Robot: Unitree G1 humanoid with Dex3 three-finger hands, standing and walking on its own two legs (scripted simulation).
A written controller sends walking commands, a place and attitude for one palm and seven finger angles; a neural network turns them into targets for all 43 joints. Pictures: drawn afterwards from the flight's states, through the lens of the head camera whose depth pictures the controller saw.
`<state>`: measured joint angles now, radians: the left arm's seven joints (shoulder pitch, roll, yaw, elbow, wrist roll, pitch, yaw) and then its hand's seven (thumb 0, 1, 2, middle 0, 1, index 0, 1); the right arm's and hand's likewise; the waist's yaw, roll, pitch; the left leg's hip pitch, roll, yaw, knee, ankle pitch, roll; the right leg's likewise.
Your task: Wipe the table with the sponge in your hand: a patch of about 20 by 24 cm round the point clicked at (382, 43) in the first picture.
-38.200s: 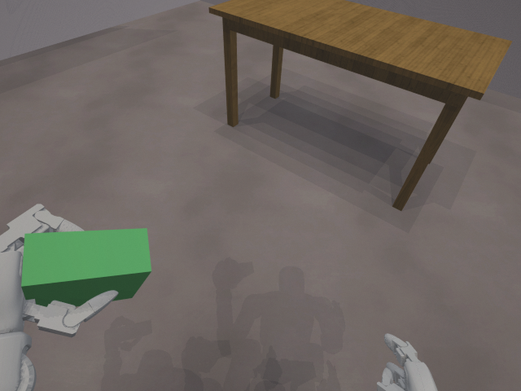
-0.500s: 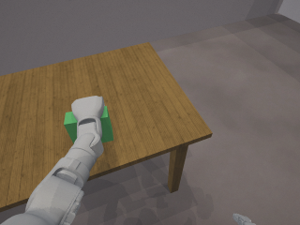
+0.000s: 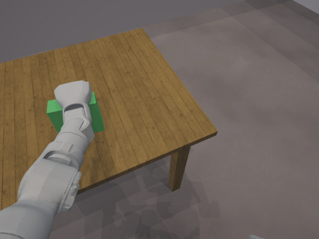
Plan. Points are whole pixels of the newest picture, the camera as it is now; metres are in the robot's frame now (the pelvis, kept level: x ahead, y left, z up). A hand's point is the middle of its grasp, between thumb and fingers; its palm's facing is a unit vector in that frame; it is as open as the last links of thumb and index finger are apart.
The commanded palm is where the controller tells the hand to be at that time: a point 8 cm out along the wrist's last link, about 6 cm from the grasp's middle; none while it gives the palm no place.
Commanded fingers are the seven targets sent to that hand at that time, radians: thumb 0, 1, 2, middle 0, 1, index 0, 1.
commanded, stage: wipe forward along the third lane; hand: left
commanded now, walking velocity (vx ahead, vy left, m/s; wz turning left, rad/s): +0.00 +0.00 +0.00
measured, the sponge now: (80, 120) +0.45 +0.23 +0.00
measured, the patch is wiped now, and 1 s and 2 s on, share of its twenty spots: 0.95 0.95 0.95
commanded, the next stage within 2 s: wipe back along the third lane in 0.36 s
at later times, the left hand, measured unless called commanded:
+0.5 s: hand (72, 96) +0.51 +0.25 +0.04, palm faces -0.12 +0.02 -0.99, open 9.6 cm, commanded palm +0.48 +0.24 +0.07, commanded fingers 0.00 0.10 1.30 -1.20 -1.60 -1.20 -1.60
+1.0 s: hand (74, 105) +0.47 +0.24 +0.04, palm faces -0.05 +0.00 -1.00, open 9.7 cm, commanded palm +0.42 +0.22 +0.06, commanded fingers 0.00 0.10 1.30 -1.20 -1.60 -1.20 -1.60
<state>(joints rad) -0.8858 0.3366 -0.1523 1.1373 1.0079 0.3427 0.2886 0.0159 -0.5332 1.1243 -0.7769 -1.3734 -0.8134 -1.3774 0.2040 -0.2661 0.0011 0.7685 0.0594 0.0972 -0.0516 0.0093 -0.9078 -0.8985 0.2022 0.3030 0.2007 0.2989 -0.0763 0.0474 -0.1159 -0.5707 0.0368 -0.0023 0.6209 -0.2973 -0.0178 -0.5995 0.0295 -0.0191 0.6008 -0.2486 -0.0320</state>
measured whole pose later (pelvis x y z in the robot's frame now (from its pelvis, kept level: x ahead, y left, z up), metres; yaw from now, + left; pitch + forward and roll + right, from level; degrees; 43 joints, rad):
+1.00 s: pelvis +0.04 +0.04 +0.00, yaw +0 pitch +14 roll -2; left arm -0.77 0.24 -0.25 0.99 0.99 0.43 0.33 -0.01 -0.48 1.12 -0.70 -1.46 -0.74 -1.47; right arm 0.18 -0.24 -0.02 0.76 0.05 0.17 0.02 0.01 -0.91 -0.90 0.20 0.30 0.20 0.30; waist -0.01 0.05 -0.17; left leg -0.50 0.01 0.01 0.62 -0.36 0.02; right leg -0.51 0.01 0.00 0.55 -0.29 0.01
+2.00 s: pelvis +0.03 +0.01 +0.01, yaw +0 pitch +6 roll +0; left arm -0.35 0.20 -0.36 0.50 1.00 0.55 0.27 0.01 -0.48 1.12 -0.70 -1.47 -0.74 -1.47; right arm 0.10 -0.26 0.01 0.67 0.09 0.21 0.01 0.01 -0.91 -0.90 0.20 0.30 0.20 0.30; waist 0.04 0.06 -0.13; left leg -0.33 0.02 0.01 0.55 -0.33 -0.01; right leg -0.36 0.01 -0.01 0.55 -0.29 -0.02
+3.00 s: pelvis +0.02 +0.01 +0.01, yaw +0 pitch +5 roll +0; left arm -0.27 0.21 -0.36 0.38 1.00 0.54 0.24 0.01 -0.48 1.10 -0.72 -1.45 -0.76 -1.43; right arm 0.08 -0.25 0.02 0.65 0.09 0.21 0.01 0.01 -0.91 -0.90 0.20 0.30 0.20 0.30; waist 0.06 0.07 -0.12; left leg -0.32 0.02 0.01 0.57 -0.33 -0.01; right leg -0.37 0.01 -0.01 0.59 -0.30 -0.03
